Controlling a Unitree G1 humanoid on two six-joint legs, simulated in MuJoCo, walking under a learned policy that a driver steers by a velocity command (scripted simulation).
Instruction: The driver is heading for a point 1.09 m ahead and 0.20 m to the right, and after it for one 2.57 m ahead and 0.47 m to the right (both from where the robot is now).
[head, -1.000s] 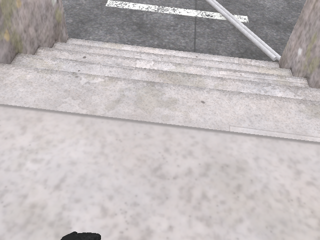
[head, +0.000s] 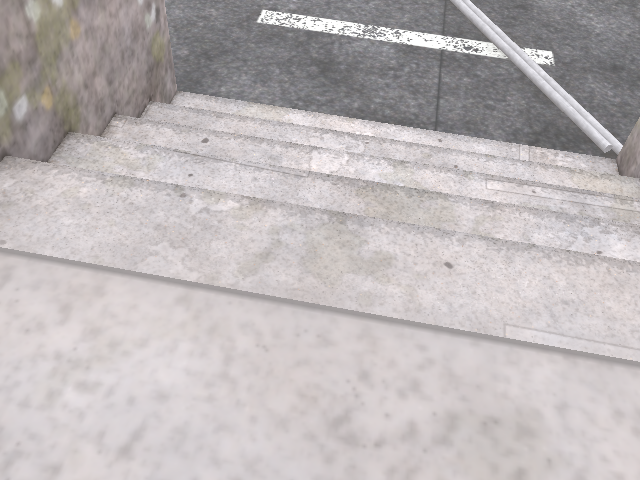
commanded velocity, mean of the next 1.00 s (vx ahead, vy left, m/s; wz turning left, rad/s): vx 0.49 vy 0.00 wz -0.08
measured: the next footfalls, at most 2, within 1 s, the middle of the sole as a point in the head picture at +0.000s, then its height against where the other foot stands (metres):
right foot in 0.26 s outside the picture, level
left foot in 0.80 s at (282, 422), level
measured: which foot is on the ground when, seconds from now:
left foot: down 0.00-0.28, up 0.30-0.78, down 0.80-1.00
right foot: up 0.00-0.24, down 0.26-0.80, up 0.82-1.00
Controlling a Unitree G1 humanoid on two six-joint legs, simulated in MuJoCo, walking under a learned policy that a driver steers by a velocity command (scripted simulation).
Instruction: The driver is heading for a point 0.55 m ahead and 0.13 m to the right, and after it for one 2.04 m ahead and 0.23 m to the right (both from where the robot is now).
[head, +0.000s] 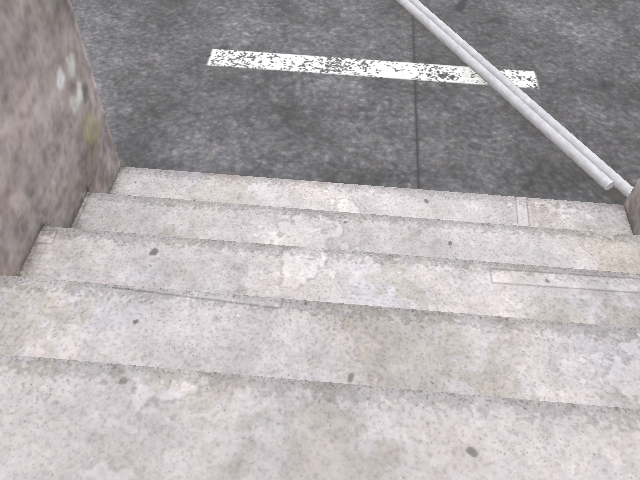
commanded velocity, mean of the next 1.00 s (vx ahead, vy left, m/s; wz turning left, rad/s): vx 0.40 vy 0.00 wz -0.28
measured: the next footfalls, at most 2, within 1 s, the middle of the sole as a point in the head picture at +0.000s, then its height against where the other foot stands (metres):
right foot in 0.34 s outside the picture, level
left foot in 0.86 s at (377, 444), level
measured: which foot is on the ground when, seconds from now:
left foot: down 0.00-0.36, up 0.38-0.84, down 0.86-1.00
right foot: up 0.00-0.32, down 0.34-0.86, up 0.88-1.00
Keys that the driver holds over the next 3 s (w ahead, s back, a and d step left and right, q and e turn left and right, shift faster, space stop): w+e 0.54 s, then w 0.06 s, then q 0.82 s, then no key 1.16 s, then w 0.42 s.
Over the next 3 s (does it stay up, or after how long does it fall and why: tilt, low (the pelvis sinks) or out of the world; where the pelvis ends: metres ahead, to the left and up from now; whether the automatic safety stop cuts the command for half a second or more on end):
stays up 0.55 -0.14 -0.01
